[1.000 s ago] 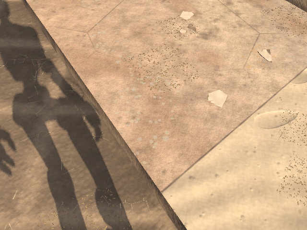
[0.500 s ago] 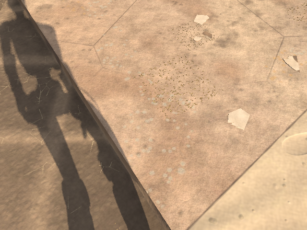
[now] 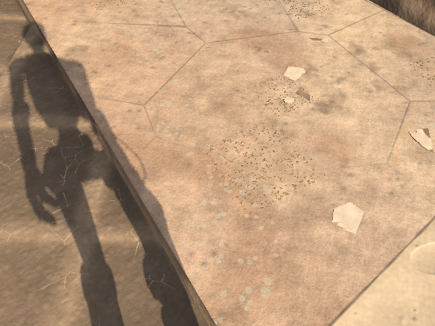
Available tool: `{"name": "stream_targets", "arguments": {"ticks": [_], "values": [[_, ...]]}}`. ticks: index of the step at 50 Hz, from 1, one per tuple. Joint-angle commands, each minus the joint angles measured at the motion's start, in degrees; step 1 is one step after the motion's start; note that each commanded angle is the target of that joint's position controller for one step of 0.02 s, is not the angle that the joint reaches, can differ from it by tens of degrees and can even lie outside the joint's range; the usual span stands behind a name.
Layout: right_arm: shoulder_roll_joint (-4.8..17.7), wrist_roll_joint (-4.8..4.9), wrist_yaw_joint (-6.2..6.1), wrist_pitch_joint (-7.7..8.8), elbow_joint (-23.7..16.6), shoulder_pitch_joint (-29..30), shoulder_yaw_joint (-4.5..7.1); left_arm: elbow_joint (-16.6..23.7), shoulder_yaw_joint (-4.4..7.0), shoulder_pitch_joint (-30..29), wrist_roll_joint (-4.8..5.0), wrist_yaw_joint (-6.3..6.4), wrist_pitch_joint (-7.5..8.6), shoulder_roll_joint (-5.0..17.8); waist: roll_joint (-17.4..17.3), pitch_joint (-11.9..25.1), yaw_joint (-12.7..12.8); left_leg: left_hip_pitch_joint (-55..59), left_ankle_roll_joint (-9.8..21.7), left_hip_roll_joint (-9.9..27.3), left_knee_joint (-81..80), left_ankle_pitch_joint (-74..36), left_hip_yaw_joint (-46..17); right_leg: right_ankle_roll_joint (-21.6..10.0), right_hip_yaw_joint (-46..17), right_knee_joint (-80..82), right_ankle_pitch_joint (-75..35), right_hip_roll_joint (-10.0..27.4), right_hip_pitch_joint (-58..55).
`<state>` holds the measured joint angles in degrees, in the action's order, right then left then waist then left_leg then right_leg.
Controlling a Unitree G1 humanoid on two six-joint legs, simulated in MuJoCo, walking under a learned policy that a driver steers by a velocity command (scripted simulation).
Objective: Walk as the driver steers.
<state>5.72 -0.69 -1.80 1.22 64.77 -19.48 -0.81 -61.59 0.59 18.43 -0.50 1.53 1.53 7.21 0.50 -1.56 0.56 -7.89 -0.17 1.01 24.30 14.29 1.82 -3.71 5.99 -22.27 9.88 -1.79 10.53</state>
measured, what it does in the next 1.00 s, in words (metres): shifts its weight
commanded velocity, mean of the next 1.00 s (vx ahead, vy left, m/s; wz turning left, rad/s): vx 0.01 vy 0.00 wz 0.00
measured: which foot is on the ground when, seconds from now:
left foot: down 0.00-1.00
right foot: down 0.00-1.00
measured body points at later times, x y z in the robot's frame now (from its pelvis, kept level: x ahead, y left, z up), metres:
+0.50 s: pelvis +0.01 +0.03 +0.00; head +0.02 +0.04 +0.45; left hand -0.03 +0.23 -0.16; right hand -0.02 -0.16 -0.16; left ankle -0.01 +0.12 -0.74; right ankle +0.03 -0.08 -0.74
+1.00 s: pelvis +0.02 +0.05 +0.00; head +0.02 +0.05 +0.45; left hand -0.04 +0.24 -0.16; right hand -0.03 -0.15 -0.16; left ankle -0.01 +0.12 -0.74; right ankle +0.03 -0.08 -0.74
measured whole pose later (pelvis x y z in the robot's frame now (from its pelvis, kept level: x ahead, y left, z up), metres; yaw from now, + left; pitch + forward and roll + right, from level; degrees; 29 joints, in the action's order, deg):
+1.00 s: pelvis +0.02 +0.05 +0.00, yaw +0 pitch -2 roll +0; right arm 4.9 -0.7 -2.1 2.1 63.9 -22.8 -1.3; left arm -68.0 -0.4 20.9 -0.3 2.4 0.4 5.3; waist 0.6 -1.7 0.0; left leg -5.4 4.0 -3.1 20.9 14.2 3.5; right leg 0.8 3.5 -22.6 11.1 2.2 9.9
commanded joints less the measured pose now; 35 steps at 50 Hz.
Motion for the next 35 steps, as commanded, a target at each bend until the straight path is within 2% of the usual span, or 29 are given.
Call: {"name": "stream_targets", "arguments": {"ticks": [1, 18, 35], "values": [[3.78, 0.02, -0.18, 0.71, -0.40, -3.98, 0.34, -0.75, 0.54, 5.61, 0.10, 0.14, -0.02, 3.28, -2.03, -3.85, 0.46, -6.15, 1.69, 5.32, -6.80, -4.68, -5.34, 0.31, -7.95, 3.86, -3.05, 7.68, -3.65], [2.89, -0.02, -0.39, 0.82, -0.05, -6.90, 0.08, -4.41, -0.12, 6.58, 0.28, 0.78, -0.68, 2.14, -1.11, -4.52, -0.39, -3.59, 3.01, 5.05, -7.66, -7.78, -5.10, 1.76, -7.52, 2.80, -3.98, 8.15, -2.20], [2.71, 0.01, -0.45, 0.93, -0.61, -7.95, 0.01, -6.17, -0.46, 7.80, 0.21, 0.99, -0.96, 1.32, -0.77, -5.08, -0.42, -3.76, 3.54, 4.83, -8.59, -7.36, -5.38, 2.56, -7.30, 2.63, -3.59, 8.45, -1.83]]}}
